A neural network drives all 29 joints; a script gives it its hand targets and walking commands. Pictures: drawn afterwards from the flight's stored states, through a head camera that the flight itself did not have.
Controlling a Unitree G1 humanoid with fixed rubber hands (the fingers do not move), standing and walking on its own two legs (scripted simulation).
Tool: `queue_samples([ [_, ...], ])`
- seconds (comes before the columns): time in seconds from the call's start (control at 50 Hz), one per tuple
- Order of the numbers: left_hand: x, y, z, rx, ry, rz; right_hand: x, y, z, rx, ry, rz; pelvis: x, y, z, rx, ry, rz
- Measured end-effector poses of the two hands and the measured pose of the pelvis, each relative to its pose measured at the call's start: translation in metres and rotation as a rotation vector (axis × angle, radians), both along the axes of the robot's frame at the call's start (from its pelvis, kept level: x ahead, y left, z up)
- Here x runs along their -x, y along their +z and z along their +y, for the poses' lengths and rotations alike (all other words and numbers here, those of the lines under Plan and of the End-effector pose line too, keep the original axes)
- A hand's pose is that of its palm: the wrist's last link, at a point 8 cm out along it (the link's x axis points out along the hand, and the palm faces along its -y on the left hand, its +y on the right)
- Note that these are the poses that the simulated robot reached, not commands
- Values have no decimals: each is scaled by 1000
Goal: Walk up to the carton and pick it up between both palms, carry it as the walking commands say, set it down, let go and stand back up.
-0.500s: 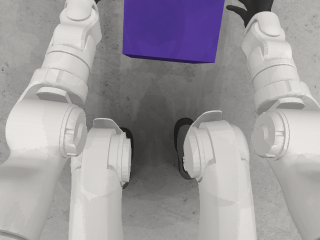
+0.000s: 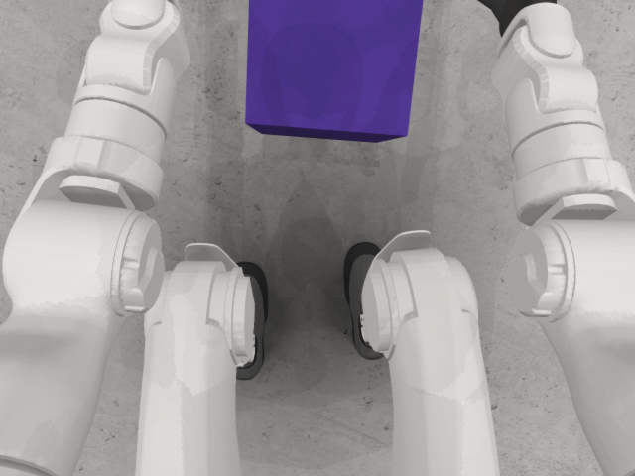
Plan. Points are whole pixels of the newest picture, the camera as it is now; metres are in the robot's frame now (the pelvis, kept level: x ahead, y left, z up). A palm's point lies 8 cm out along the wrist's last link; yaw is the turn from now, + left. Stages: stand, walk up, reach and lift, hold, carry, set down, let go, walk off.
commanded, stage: set down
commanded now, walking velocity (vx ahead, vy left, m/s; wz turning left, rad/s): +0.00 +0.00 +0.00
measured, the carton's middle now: (329, 45) +0.55 -0.06 -0.29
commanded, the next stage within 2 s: let go in 1.12 s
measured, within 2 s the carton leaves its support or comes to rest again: neither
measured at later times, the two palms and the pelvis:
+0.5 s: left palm out of the picture +0.57 +0.12 +0.01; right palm out of the picture +0.53 -0.24 +0.01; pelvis +0.02 +0.00 +0.12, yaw +0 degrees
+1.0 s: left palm out of the picture +0.57 +0.12 +0.15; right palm out of the picture +0.52 -0.25 +0.15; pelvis +0.04 +0.00 +0.26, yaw +0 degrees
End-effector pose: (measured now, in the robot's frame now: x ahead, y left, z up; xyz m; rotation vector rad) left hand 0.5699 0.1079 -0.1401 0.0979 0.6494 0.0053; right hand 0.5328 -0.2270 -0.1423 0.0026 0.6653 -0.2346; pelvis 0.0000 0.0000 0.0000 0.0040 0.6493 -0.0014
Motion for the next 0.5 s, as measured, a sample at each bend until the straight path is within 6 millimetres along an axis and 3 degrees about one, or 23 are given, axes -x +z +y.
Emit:
queue_samples([
  [0.5,-2,145,9,-8,31,-21,2,149,-9,6,-5,-26,-16,116,-4,-13,-13,155],
])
